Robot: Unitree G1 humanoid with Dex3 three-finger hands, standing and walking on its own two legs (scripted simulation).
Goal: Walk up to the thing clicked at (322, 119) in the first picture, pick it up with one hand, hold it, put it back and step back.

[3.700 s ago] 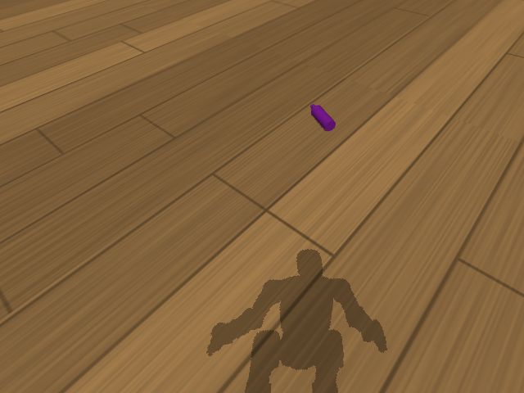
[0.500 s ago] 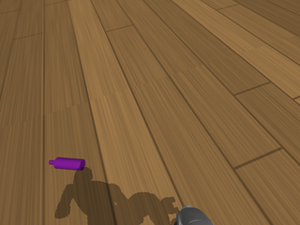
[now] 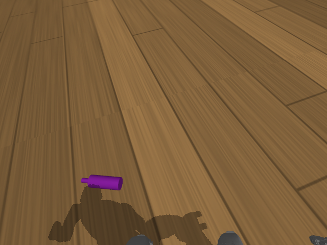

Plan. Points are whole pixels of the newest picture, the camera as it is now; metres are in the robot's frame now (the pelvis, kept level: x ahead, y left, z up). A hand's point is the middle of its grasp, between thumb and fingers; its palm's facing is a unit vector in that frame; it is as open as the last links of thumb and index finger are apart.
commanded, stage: walk up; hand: left
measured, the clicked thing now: (101, 181) +0.56 +0.48 -0.68
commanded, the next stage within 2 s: none
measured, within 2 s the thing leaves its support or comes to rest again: neither
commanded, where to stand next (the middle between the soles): +0.19 +0.28 m, yaw -8 degrees
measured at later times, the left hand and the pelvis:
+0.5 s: hand out of the picture +0.13 +0.46 -0.07, palm faces -0.04 -0.80 -0.60, open 7.3 cm; pelvis +0.05 +0.16 +0.03, yaw -4 degrees
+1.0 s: hand out of the picture +0.18 +0.63 -0.12, palm faces -0.14 -0.89 -0.43, open 7.4 cm; pelvis +0.09 +0.35 +0.02, yaw -6 degrees
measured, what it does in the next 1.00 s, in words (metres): steps to the left: right foot, then left foot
